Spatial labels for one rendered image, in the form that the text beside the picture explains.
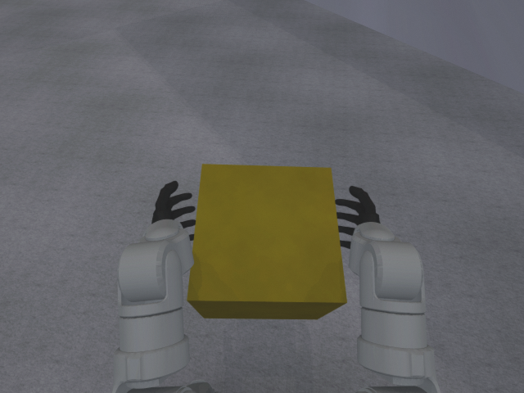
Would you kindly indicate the robot right forearm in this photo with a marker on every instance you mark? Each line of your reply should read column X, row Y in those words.
column 393, row 340

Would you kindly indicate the robot right hand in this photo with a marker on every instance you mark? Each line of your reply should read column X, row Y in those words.
column 365, row 208

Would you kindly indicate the carton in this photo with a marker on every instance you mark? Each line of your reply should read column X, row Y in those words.
column 266, row 243

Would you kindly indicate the robot left hand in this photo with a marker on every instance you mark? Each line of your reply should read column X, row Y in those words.
column 165, row 203

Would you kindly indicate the robot left forearm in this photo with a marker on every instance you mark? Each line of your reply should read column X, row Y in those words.
column 153, row 345

